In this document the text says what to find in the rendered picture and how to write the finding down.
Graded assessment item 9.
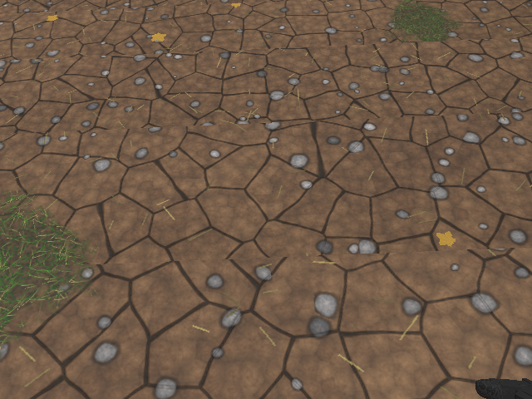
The robot right hand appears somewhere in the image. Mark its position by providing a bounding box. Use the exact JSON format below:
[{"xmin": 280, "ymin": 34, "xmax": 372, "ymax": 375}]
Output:
[{"xmin": 475, "ymin": 378, "xmax": 532, "ymax": 399}]

